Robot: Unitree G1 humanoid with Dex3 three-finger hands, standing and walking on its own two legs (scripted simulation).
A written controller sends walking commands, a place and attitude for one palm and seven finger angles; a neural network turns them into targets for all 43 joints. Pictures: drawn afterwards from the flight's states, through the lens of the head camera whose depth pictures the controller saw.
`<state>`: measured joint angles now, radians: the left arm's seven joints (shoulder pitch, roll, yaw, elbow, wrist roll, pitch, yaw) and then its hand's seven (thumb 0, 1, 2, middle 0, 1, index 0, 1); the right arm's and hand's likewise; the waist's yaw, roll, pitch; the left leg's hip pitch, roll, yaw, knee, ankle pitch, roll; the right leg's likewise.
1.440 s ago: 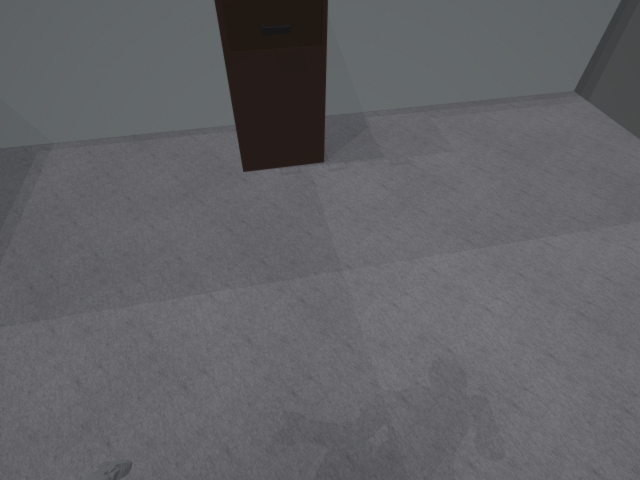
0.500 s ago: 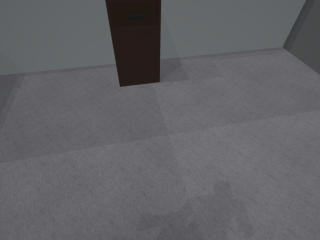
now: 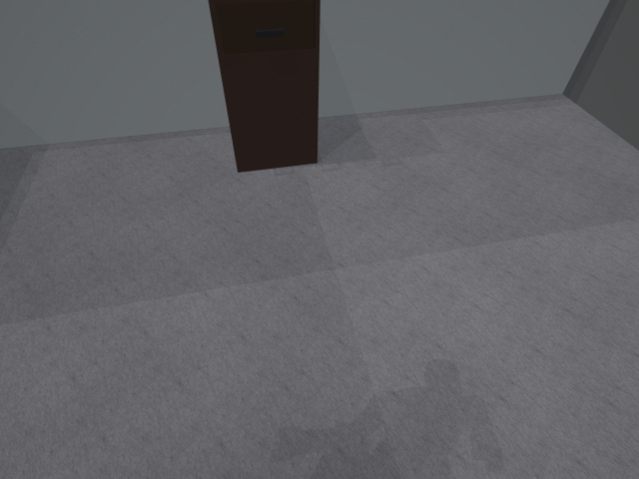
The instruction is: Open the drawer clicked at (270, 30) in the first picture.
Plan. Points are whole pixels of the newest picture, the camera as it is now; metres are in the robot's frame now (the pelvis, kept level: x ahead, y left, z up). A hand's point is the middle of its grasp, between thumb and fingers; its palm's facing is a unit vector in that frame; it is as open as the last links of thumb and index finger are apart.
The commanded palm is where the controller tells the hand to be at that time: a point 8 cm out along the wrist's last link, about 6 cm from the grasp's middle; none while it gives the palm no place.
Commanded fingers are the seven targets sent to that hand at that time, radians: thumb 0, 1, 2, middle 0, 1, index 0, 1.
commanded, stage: look at it before walking up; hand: left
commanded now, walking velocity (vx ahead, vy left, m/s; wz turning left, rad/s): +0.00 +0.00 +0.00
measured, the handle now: (268, 31) +1.67 +0.29 -0.09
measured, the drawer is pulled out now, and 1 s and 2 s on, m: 0.00 0.00 0.00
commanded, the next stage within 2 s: walk to a spot facing it in 0.10 s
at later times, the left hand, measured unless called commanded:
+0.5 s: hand out of the picture +0.03 +0.20 -0.19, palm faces -0.04 -0.98 -0.21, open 7.4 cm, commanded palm none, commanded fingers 0.00 0.90 0.90 -0.20 -0.30 -0.20 -0.30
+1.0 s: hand (254, 367) +0.34 +0.14 -0.19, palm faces -0.11 -0.97 -0.21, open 7.3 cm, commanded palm none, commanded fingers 0.00 0.90 0.90 -0.20 -0.30 -0.20 -0.30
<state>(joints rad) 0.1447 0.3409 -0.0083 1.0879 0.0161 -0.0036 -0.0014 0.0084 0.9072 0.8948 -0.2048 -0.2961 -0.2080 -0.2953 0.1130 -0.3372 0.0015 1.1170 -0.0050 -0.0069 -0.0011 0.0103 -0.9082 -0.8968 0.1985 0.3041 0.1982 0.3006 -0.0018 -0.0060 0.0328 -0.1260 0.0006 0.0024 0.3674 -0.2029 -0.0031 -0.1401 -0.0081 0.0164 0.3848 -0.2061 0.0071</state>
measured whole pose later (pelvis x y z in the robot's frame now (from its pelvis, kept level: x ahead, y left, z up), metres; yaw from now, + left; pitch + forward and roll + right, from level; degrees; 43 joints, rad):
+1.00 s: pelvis +0.23 -0.04 -0.03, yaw -8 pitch -4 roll -1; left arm 0.18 0.20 0.05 1.00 0.02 -0.06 0.00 0.00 0.91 0.90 -0.20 -0.30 -0.20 -0.29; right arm 0.39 -0.16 -0.04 1.17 -0.01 -0.01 -0.01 0.02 -0.91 -0.90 0.20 0.30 0.20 0.30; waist -0.02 -0.01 0.08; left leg -0.34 0.10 0.05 1.30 -0.42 0.03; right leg -0.34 -0.02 -0.13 0.68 -0.28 -0.05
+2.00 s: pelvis +0.67 -0.10 -0.01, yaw -15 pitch -2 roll -1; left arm 0.21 0.17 0.07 1.04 0.02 -0.08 0.02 -0.02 0.95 0.89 -0.20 -0.30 -0.21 -0.30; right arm 0.32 -0.13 -0.06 1.11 -0.02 -0.03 -0.01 0.01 -0.91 -0.90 0.19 0.30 0.19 0.30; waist -0.03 0.02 0.04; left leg -0.48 0.14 0.06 1.22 -0.32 0.00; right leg -0.23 0.00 -0.18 0.51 -0.25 -0.06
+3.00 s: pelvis +0.94 -0.12 -0.02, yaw -3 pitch -2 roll -1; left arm 0.16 0.17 0.06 0.96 0.04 0.01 0.03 -0.01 0.92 0.89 -0.21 -0.30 -0.21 -0.30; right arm 0.22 -0.19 -0.08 1.00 -0.01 0.06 0.01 0.01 -0.91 -0.90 0.19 0.30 0.19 0.30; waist -0.02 -0.01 0.05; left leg -0.40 0.08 0.11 0.86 -0.44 -0.05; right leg -0.25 -0.18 -0.29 0.57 -0.26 0.03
